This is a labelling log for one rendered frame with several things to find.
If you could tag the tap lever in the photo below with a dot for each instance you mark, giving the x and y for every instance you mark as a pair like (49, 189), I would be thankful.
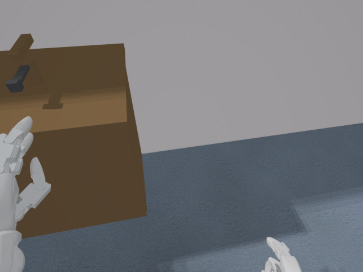
(15, 84)

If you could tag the counter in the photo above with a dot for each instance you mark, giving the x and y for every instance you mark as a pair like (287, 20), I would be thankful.
(84, 134)

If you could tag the right robot hand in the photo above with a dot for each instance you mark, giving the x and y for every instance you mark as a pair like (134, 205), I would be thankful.
(288, 263)

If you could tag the left robot hand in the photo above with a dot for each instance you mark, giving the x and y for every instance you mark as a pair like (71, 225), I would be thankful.
(12, 148)

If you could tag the robot left forearm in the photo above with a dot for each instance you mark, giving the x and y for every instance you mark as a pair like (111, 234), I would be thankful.
(11, 257)

